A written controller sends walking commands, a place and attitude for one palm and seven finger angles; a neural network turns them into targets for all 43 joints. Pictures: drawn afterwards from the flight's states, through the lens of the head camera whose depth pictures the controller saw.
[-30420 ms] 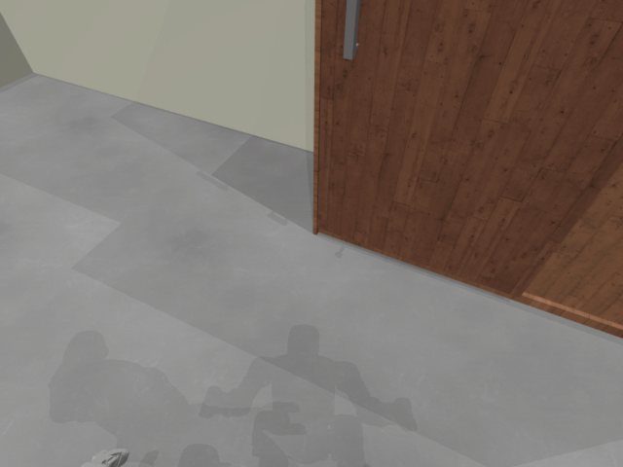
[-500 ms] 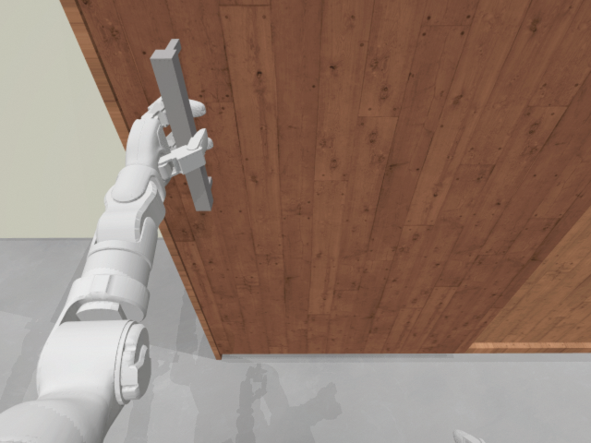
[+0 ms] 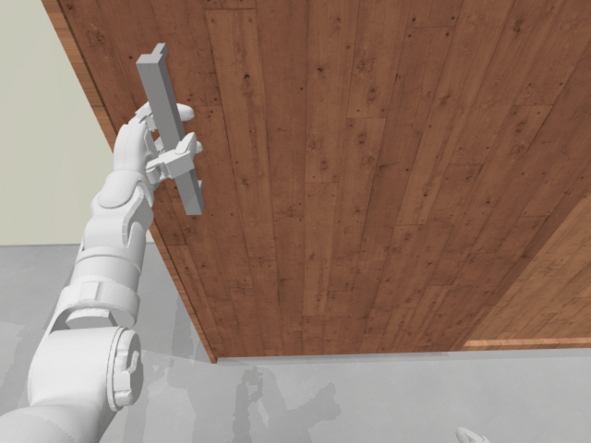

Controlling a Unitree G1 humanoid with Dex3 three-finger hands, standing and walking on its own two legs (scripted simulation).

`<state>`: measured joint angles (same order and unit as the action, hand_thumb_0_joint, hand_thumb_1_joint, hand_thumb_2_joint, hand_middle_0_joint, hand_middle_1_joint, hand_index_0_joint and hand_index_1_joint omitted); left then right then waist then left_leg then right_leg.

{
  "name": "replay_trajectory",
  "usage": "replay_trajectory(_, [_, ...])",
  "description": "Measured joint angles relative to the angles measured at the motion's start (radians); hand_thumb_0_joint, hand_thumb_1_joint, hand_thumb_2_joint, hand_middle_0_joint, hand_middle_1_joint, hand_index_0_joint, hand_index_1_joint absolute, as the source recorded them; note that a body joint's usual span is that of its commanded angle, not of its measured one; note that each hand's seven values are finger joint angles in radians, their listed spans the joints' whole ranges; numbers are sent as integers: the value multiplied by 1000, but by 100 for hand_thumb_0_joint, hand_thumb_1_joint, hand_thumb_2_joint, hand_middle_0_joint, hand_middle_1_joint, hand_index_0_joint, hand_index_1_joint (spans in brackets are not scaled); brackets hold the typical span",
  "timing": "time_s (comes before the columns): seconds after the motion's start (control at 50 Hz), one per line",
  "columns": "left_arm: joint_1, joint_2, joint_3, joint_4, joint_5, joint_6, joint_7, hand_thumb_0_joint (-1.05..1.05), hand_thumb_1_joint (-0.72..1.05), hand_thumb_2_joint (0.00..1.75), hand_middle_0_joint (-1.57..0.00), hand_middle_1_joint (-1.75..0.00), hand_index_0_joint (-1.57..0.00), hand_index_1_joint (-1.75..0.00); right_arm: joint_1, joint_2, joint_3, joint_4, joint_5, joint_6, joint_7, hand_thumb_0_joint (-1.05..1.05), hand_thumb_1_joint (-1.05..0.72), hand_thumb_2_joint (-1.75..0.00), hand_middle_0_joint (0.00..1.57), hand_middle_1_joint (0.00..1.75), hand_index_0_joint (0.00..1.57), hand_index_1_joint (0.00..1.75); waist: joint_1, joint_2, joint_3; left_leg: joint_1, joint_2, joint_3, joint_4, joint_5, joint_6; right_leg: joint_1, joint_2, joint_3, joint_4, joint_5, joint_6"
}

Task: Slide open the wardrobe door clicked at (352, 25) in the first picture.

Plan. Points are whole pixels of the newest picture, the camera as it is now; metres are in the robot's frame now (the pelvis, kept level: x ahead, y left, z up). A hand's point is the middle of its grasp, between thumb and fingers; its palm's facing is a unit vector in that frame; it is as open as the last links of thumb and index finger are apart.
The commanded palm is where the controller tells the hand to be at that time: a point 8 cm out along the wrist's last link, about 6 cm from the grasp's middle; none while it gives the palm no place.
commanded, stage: grip the handle and tug to test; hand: left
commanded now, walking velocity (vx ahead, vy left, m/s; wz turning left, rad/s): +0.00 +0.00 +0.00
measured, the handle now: (179, 138) +0.50 +0.18 +0.17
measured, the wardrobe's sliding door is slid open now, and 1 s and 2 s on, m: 0.00 0.03 0.12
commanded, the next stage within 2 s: tug the door sideways, standing still in 0.10 s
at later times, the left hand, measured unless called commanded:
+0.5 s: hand (186, 153) +0.44 +0.15 +0.19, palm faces +0.09 -1.00 +0.00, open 5.9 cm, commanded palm +0.42 +0.17 +0.18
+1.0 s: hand (208, 154) +0.44 +0.12 +0.19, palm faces +0.09 -1.00 -0.04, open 6.0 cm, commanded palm +0.42 +0.12 +0.18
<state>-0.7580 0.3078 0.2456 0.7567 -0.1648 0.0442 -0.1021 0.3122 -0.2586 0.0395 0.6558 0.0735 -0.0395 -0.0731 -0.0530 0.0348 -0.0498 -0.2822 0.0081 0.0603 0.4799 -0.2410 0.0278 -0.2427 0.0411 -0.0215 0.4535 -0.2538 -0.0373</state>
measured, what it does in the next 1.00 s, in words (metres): stands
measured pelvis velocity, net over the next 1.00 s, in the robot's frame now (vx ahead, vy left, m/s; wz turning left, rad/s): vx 0.00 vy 0.01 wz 0.09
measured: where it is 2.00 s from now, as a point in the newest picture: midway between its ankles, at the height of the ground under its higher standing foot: outside the picture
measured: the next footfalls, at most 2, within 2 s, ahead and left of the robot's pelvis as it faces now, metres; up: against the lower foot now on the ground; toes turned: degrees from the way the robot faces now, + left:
right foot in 1.96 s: +0.10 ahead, -0.37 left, +0.00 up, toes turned -2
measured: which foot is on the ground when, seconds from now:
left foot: down 0.00-1.00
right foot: down 0.00-1.00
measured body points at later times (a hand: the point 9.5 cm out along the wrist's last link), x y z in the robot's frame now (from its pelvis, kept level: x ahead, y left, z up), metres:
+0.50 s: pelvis +0.01 +0.00 +0.00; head +0.03 -0.01 +0.45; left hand +0.43 +0.21 +0.19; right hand +0.16 -0.23 -0.11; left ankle +0.00 +0.10 -0.74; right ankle -0.01 -0.10 -0.74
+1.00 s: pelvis +0.00 +0.01 +0.00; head +0.02 +0.00 +0.45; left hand +0.43 +0.18 +0.19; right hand +0.13 -0.21 -0.13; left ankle +0.00 +0.10 -0.74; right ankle -0.01 -0.09 -0.74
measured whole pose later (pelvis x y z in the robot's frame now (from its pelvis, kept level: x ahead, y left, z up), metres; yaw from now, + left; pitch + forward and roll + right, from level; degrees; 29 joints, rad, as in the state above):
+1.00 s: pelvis +0.00 +0.01 +0.00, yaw +5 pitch +3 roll -1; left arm -0.89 0.13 0.00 0.77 -0.17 0.08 0.12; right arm 0.29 -0.23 0.03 0.76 0.04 -0.10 -0.03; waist 0.02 0.03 -0.04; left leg -0.33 -0.04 -0.01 0.53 -0.25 0.04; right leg -0.26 -0.01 -0.09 0.51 -0.30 -0.02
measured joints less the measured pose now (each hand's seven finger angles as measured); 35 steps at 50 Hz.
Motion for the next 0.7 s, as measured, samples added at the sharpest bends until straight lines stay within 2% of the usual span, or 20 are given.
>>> replay_trajectory(0.24, [116, -24, -2, -204, -16, 92, 9, 0, 69, 77, -34, -140, -35, -136, -26, 2, -6, -31, 3, 29, 5, 1, -90, -90, 20, 30, 20, 30, 13, 2, -7, 43, 0, 13, -24, -16, 0, 39, 1, 15, -23, -12, 2])
replay_trajectory(0.38, [43, -68, -66, -195, -7, 134, 52, 1, 66, 81, -35, -140, -38, -137, -53, 5, -12, -9, -4, 32, 2, 1, -90, -90, 20, 30, 20, 30, 43, -3, 8, 21, -14, -28, 0, -22, 1, 39, -11, -27, -14, -26, 4])
replay_trajectory(0.48, [-1, -94, -100, -160, 1, 133, 97, 1, 67, 84, -35, -140, -37, -139, -70, 10, -14, 6, -12, 29, 7, 1, -90, -90, 20, 30, 20, 30, 56, 3, 8, 1, -25, -46, 9, -16, 3, 25, -22, -45, -3, -29, 6])
replay_trajectory(0.7, [-70, -125, -168, -58, -4, 77, 160, 0, 70, 83, -32, -140, -31, -140, -48, 32, -3, 44, -18, -2, 21, 1, -90, -90, 20, 30, 20, 30, 65, 5, 13, -17, -39, -64, 25, -11, 7, 11, -36, -65, 21, -36, 10])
